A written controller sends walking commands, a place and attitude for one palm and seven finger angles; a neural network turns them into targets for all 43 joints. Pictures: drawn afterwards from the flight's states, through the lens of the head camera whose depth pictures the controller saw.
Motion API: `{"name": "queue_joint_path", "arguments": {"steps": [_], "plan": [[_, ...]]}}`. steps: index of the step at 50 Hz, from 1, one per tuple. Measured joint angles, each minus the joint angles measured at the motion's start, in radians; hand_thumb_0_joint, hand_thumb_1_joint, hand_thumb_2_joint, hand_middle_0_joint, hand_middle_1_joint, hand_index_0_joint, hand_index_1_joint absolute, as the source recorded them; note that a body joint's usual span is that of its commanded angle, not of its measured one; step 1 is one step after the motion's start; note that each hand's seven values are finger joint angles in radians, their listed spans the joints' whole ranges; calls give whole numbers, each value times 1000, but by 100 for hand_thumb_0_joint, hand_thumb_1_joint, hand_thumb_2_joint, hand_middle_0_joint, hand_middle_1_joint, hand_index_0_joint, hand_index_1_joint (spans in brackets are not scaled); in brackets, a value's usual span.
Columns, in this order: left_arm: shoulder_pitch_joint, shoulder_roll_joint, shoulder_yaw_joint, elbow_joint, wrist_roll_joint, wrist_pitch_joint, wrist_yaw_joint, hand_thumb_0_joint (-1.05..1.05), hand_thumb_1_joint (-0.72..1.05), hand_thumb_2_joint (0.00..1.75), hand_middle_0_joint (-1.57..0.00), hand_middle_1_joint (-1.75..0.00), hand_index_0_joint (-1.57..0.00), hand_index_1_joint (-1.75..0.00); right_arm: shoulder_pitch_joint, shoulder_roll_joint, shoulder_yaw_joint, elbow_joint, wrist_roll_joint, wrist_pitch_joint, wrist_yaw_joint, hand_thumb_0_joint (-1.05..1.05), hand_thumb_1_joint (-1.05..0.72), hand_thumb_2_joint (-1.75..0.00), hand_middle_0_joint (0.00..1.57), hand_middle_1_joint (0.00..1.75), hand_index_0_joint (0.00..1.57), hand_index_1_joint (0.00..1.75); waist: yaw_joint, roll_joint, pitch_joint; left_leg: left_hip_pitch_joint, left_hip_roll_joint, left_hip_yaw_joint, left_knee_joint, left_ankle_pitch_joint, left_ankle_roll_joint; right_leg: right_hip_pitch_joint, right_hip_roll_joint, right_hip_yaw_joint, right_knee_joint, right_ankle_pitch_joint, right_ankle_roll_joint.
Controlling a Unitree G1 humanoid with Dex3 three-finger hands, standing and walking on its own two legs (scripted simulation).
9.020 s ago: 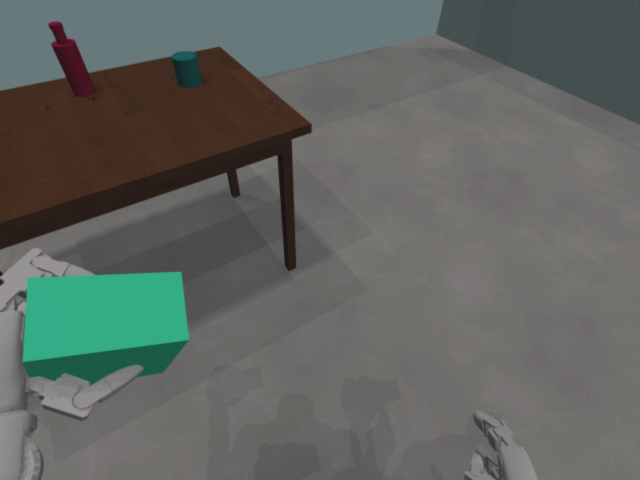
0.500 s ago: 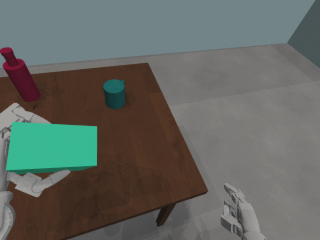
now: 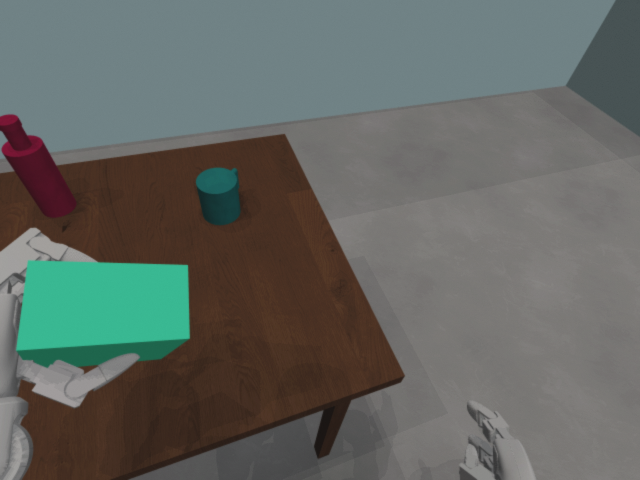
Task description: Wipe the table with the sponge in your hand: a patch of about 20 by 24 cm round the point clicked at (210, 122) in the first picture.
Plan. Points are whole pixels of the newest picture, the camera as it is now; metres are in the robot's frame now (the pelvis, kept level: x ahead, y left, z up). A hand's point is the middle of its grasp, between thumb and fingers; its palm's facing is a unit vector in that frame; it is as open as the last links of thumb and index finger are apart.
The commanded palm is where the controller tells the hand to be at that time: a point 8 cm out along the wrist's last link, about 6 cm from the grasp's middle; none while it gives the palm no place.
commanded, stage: shuffle to correct the standing spot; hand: left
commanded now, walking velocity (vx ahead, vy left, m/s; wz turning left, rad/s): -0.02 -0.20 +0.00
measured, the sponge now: (130, 318) +0.23 +0.21 +0.13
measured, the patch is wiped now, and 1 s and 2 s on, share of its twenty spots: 0.00 0.00 0.00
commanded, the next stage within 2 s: none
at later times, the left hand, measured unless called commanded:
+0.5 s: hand (138, 310) +0.23 +0.20 +0.16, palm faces +0.31 -0.87 -0.38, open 10.7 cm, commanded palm +0.17 +0.23 +0.17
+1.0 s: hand (187, 305) +0.24 +0.15 +0.16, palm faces +0.28 -0.86 -0.43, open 10.7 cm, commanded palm +0.18 +0.19 +0.17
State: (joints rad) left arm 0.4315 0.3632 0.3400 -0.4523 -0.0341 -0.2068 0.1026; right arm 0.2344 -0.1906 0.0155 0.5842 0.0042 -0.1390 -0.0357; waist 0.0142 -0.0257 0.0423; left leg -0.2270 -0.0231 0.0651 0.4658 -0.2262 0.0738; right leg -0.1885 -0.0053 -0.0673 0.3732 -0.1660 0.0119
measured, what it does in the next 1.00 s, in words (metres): shifts its weight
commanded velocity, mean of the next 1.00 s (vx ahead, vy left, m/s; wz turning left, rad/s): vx -0.04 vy -0.19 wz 0.00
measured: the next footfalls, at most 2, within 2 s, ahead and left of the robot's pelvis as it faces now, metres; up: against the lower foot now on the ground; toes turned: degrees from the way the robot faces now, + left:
none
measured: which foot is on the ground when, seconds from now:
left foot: down 0.00-1.00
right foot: down 0.00-1.00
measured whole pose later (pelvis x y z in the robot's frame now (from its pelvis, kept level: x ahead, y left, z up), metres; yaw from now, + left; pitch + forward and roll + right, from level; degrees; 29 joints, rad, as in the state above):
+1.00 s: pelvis +0.01 -0.08 -0.01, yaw -1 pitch +1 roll -1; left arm 0.48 0.43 0.39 -0.54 -0.09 -0.15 0.07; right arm 0.21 -0.21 -0.03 0.56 0.01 -0.10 -0.04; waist -0.01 -0.02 0.05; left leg -0.28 0.09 0.04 0.52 -0.26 -0.04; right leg -0.26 0.10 -0.09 0.44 -0.21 -0.10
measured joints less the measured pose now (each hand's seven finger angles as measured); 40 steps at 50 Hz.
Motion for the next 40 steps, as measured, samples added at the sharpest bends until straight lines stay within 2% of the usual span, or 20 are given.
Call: {"name": "queue_joint_path", "arguments": {"steps": [14, 22, 31, 40], "plan": [[-28, 11, 19, -21, -15, 17, -10, -1, -53, 101, -66, -135, -68, -135, -29, 20, -5, -20, 1, 5, 15, 1, -90, -90, 21, 30, 20, 30, 6, -19, 17, 0, 18, 8, -7, 2, -25, -19, 17, 9, 23, -12, -21], [-3, 21, 24, -59, -28, 30, -26, -1, -53, 101, -66, -135, -68, -135, -45, 21, -12, -33, 1, 14, 20, 1, -90, -90, 21, 30, 20, 30, 5, -13, 25, -19, 50, 2, 25, -14, -52, -34, 47, 3, 41, -21, -49], [23, 27, 33, -70, -47, 47, -32, -1, -53, 101, -66, -135, -68, -135, -43, -4, -28, -31, 3, 22, 5, 1, -90, -90, 21, 30, 20, 30, 6, 6, 17, -45, 85, -9, 52, -24, -85, -57, 82, -6, 57, -28, -84], [38, 21, 21, -81, -52, 61, -22, -1, -53, 101, -66, -135, -68, -135, -16, -27, -44, -12, 5, 34, -7, 1, -90, -90, 21, 30, 20, 30, -14, 10, -10, -67, 106, -26, 71, -37, -97, -70, 103, -21, 59, -37, -107]]}}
